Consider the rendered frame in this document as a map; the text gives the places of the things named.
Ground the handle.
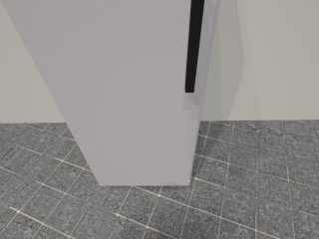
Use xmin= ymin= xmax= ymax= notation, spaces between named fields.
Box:
xmin=184 ymin=0 xmax=204 ymax=93

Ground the fridge door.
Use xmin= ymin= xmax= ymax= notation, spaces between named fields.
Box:
xmin=1 ymin=0 xmax=216 ymax=186

